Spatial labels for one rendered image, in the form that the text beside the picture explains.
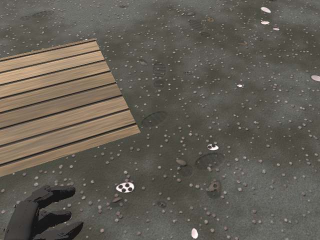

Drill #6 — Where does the robot left hand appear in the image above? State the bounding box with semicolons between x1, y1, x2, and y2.
3;185;84;240

